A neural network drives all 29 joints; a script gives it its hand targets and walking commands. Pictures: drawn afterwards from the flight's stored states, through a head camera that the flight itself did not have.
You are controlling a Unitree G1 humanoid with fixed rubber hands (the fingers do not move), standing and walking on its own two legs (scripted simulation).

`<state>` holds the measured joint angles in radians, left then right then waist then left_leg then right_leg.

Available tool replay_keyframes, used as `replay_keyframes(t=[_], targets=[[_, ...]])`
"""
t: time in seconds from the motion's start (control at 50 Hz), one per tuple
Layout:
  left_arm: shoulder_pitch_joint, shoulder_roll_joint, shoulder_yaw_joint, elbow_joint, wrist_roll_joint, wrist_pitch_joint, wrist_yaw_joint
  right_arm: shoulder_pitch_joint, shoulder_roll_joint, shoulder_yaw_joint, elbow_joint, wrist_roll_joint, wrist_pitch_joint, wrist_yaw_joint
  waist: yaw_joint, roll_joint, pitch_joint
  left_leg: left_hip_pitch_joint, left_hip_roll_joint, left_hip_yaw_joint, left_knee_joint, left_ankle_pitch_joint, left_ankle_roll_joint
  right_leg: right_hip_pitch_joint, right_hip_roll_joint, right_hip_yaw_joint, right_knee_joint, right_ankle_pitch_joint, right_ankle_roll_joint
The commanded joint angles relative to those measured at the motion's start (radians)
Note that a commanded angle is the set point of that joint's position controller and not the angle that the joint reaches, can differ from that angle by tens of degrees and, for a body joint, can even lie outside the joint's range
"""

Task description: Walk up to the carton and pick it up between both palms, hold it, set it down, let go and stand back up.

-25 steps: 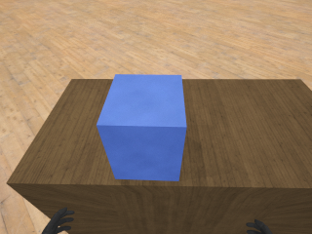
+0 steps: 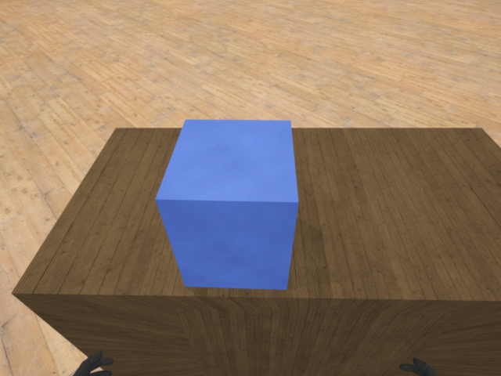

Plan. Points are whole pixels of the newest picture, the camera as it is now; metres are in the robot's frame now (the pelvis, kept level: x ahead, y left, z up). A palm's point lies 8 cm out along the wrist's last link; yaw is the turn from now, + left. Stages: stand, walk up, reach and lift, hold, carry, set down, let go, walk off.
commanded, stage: stand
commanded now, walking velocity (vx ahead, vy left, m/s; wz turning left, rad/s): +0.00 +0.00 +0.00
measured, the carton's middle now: (236, 205) +0.43 +0.04 +0.05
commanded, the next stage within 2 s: none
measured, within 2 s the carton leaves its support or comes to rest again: neither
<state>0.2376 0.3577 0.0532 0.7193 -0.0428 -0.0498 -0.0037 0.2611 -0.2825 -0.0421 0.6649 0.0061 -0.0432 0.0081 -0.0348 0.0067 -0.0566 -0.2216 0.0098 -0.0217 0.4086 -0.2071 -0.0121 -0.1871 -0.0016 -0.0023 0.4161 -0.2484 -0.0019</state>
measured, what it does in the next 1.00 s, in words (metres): stands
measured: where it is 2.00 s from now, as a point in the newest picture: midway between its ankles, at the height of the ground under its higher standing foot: outside the picture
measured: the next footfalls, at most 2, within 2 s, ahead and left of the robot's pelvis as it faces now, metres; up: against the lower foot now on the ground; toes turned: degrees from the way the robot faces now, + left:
none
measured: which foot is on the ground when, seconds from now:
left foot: down 0.00-1.00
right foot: down 0.00-1.00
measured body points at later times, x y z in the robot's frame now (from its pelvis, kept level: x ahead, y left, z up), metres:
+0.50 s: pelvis -0.01 +0.00 +0.00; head -0.03 +0.00 +0.45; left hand +0.11 +0.30 -0.09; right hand +0.11 -0.27 -0.09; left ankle +0.00 +0.13 -0.74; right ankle -0.02 -0.12 -0.74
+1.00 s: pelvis -0.02 +0.00 +0.00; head -0.03 +0.00 +0.45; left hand +0.12 +0.30 -0.09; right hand +0.11 -0.27 -0.10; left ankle +0.00 +0.13 -0.74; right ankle -0.02 -0.12 -0.74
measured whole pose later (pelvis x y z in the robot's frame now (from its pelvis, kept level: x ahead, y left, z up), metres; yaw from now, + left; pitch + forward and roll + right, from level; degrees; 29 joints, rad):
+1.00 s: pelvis -0.02 +0.00 +0.00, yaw +0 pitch +0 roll +0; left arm 0.18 0.36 0.05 0.85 -0.04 -0.05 0.00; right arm 0.23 -0.29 -0.04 0.71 0.01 -0.04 0.01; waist -0.03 0.01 -0.03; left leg -0.22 0.01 -0.02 0.41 -0.18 -0.01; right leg -0.19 0.00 0.00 0.42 -0.23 0.00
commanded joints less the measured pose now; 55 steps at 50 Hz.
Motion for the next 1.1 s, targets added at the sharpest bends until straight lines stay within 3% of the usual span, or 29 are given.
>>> replay_keyframes(t=[0.0, 0.12, 0.14, 0.18, 0.22, 0.24, 0.26, 0.3, 0.32, 0.34, 0.38, 0.44, 0.48, 0.52, 0.58, 0.64, 0.7, 0.76, 0.8, 0.84, 0.94, 0.96, 0.98, 1.08], targets=[[-0.044, 0.203, 0.042, -0.029, 0.097, -0.018, 0.005, -0.031, -0.254, -0.051, 0.030, -0.047, -0.010, -0.006, 0.021, 0.057, -0.025, 0.035, 0.092, -0.079, 0.006, 0.148, 0.067, 0.055, -0.100, 0.092, -0.016, 0.210, -0.053], [-0.042, 0.192, 0.039, -0.012, 0.092, -0.020, 0.002, -0.037, -0.263, -0.053, 0.041, -0.049, -0.011, -0.004, 0.030, 0.051, -0.001, 0.019, 0.094, -0.091, -0.022, 0.062, 0.068, 0.048, -0.102, 0.104, -0.036, 0.134, -0.057], [-0.045, 0.190, 0.035, -0.004, 0.092, -0.021, 0.002, -0.046, -0.252, -0.051, 0.038, -0.049, -0.012, -0.004, 0.022, 0.064, 0.015, 0.025, 0.091, -0.086, -0.020, 0.070, 0.062, 0.028, -0.107, 0.106, -0.039, 0.138, -0.056], [-0.037, 0.192, 0.036, 0.003, 0.089, -0.022, 0.002, -0.045, -0.248, -0.048, 0.039, -0.049, -0.014, -0.004, 0.041, 0.053, 0.035, 0.000, 0.095, -0.102, -0.036, 0.065, 0.067, 0.031, -0.104, 0.109, -0.039, 0.127, -0.057], [-0.048, 0.200, 0.037, 0.008, 0.092, -0.022, 0.000, -0.040, -0.250, -0.048, 0.036, -0.046, -0.014, -0.007, 0.032, 0.051, 0.042, 0.003, 0.090, -0.094, -0.038, 0.061, 0.062, 0.030, -0.108, 0.113, -0.042, 0.121, -0.057], [-0.033, 0.188, 0.034, 0.022, 0.086, -0.018, 0.002, -0.044, -0.258, -0.049, 0.047, -0.046, -0.013, -0.006, 0.040, 0.073, 0.022, 0.014, 0.094, -0.098, -0.034, 0.059, 0.068, 0.029, -0.106, 0.118, -0.046, 0.132, -0.055], [-0.045, 0.204, 0.039, 0.018, 0.090, -0.018, 0.002, -0.028, -0.247, -0.048, 0.042, -0.042, -0.013, -0.007, 0.023, 0.066, 0.025, 0.022, 0.092, -0.090, -0.031, 0.069, 0.063, 0.029, -0.107, 0.105, -0.037, 0.137, -0.056], [-0.048, 0.197, 0.035, 0.021, 0.090, -0.021, -0.001, -0.043, -0.246, -0.046, 0.048, -0.043, -0.015, -0.009, 0.033, 0.054, 0.041, 0.016, 0.097, -0.099, -0.034, 0.061, 0.065, 0.023, -0.100, 0.103, -0.038, 0.140, -0.055], [-0.046, 0.204, 0.035, 0.028, 0.091, -0.021, -0.003, -0.036, -0.247, -0.046, 0.045, -0.044, -0.015, -0.009, 0.024, 0.066, 0.049, 0.008, 0.103, -0.108, -0.048, 0.044, 0.066, 0.019, -0.106, 0.108, -0.039, 0.122, -0.057], [-0.041, 0.185, 0.034, 0.029, 0.087, -0.022, -0.002, -0.057, -0.262, -0.051, 0.038, -0.045, -0.015, -0.007, 0.040, 0.089, 0.046, -0.007, 0.101, -0.105, -0.051, 0.029, 0.065, 0.024, -0.100, 0.106, -0.033, 0.117, -0.056], [-0.057, 0.197, 0.038, 0.038, 0.089, -0.020, -0.004, -0.039, -0.253, -0.051, 0.048, -0.041, -0.016, -0.005, 0.028, 0.053, 0.056, -0.010, 0.097, -0.109, -0.051, 0.017, 0.061, 0.024, -0.103, 0.101, -0.038, 0.100, -0.056], [-0.058, 0.198, 0.035, 0.045, 0.089, -0.020, -0.002, -0.045, -0.264, -0.054, 0.057, -0.040, -0.011, -0.005, 0.028, 0.059, 0.051, 0.002, 0.096, -0.107, -0.041, 0.012, 0.066, 0.011, -0.105, 0.119, -0.052, 0.094, -0.058], [-0.053, 0.210, 0.038, 0.049, 0.091, -0.018, -0.003, -0.034, -0.256, -0.053, 0.062, -0.042, -0.010, -0.006, 0.021, 0.030, 0.056, -0.007, 0.096, -0.110, -0.049, 0.000, 0.065, 0.015, -0.106, 0.109, -0.048, 0.084, -0.062], [-0.036, 0.204, 0.039, 0.060, 0.087, -0.021, -0.006, -0.051, -0.265, -0.053, 0.065, -0.041, -0.014, -0.007, 0.036, 0.084, 0.049, -0.012, 0.094, -0.115, -0.054, -0.010, 0.062, 0.029, -0.105, 0.117, -0.045, 0.095, -0.054], [-0.077, 0.181, 0.035, 0.052, 0.087, -0.017, -0.006, -0.056, -0.271, -0.054, 0.062, -0.040, -0.015, -0.008, 0.028, 0.042, 0.033, 0.007, 0.097, -0.109, -0.058, 0.008, 0.062, 0.020, -0.110, 0.114, -0.044, 0.076, -0.060], [-0.052, 0.192, 0.032, 0.061, 0.080, -0.018, -0.001, -0.067, -0.263, -0.053, 0.062, -0.039, -0.016, -0.006, 0.043, 0.046, 0.028, 0.018, 0.097, -0.106, -0.049, 0.063, 0.058, 0.027, -0.109, 0.116, -0.047, 0.123, -0.055], [-0.086, 0.181, 0.031, 0.065, 0.081, -0.015, -0.002, -0.058, -0.255, -0.049, 0.071, -0.036, -0.014, -0.010, 0.023, 0.049, 0.028, 0.028, 0.097, -0.105, -0.046, 0.081, 0.060, 0.035, -0.104, 0.108, -0.044, 0.145, -0.053], [-0.093, 0.183, 0.027, 0.072, 0.076, -0.016, -0.002, -0.061, -0.273, -0.053, 0.077, -0.039, -0.011, -0.009, 0.028, 0.072, 0.014, 0.032, 0.104, -0.107, -0.048, 0.091, 0.063, 0.050, -0.114, 0.108, -0.050, 0.171, -0.054], [-0.067, 0.204, 0.034, 0.084, 0.080, -0.020, 0.003, -0.061, -0.266, -0.051, 0.091, -0.031, -0.010, -0.011, 0.029, 0.039, 0.023, 0.044, 0.101, -0.097, -0.033, 0.150, 0.057, 0.044, -0.116, 0.109, -0.057, 0.202, -0.056], [-0.085, 0.203, 0.031, 0.086, 0.084, -0.015, 0.003, -0.057, -0.252, -0.046, 0.093, -0.034, -0.011, -0.011, 0.022, 0.059, 0.019, 0.046, 0.095, -0.091, -0.036, 0.139, 0.054, 0.052, -0.117, 0.108, -0.046, 0.202, -0.055], [-0.109, 0.184, 0.027, 0.095, 0.080, -0.013, 0.001, -0.072, -0.265, -0.048, 0.104, -0.037, -0.009, -0.013, 0.033, 0.042, 0.046, 0.011, 0.096, -0.104, -0.056, 0.087, 0.060, 0.041, -0.118, 0.107, -0.058, 0.138, -0.057], [-0.115, 0.194, 0.028, 0.094, 0.080, -0.011, 0.001, -0.078, -0.258, -0.049, 0.088, -0.037, -0.011, -0.012, 0.021, 0.054, 0.026, 0.021, 0.095, -0.099, -0.054, 0.071, 0.062, 0.038, -0.114, 0.109, -0.057, 0.125, -0.058], [-0.111, 0.184, 0.030, 0.096, 0.080, -0.013, -0.001, -0.089, -0.252, -0.046, 0.091, -0.041, -0.014, -0.013, 0.036, 0.033, 0.029, 0.005, 0.098, -0.107, -0.055, 0.079, 0.058, 0.050, -0.112, 0.103, -0.057, 0.135, -0.057], [-0.110, 0.202, 0.028, 0.117, 0.079, -0.006, -0.002, -0.070, -0.258, -0.047, 0.113, -0.035, -0.009, -0.008, 0.032, 0.056, 0.032, 0.013, 0.102, -0.101, -0.061, 0.061, 0.060, 0.055, -0.118, 0.112, -0.064, 0.154, -0.059]])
